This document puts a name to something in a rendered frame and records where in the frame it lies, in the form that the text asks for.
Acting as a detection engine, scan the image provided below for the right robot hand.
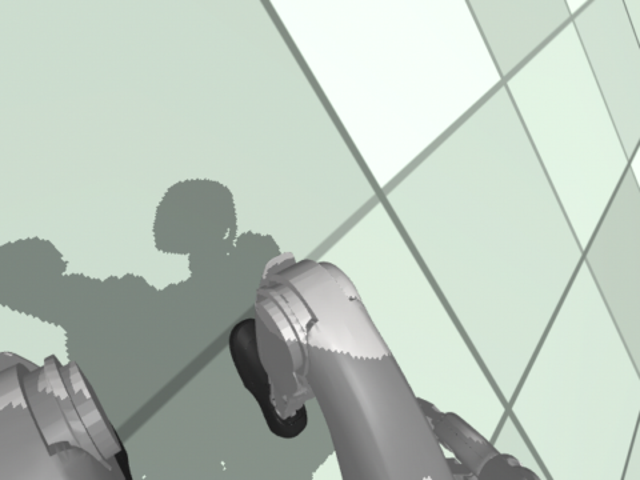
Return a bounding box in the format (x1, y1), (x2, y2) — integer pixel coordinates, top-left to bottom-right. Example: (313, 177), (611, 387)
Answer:
(417, 397), (500, 480)

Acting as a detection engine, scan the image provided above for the left robot foot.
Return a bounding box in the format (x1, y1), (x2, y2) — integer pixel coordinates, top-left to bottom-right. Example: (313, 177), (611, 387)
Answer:
(111, 424), (132, 480)

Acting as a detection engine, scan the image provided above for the right robot arm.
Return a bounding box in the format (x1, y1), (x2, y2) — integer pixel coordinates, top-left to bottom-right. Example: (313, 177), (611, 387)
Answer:
(478, 454), (541, 480)

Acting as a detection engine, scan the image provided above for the right robot foot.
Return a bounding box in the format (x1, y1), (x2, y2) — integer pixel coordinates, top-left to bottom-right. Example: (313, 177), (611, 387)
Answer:
(229, 319), (307, 438)

